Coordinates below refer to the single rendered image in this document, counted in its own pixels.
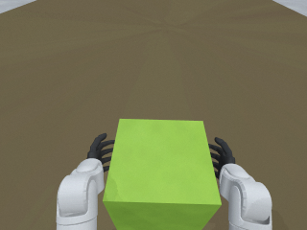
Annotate robot left forearm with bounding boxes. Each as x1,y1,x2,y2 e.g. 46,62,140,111
56,158,105,230

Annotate right robot hand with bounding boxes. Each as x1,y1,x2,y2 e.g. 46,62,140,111
208,137,236,179

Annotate robot right forearm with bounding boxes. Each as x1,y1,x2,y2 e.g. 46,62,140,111
219,163,272,230

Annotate left robot hand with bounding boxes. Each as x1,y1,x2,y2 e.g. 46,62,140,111
86,133,115,172

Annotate carton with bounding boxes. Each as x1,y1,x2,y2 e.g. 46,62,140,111
103,119,222,230

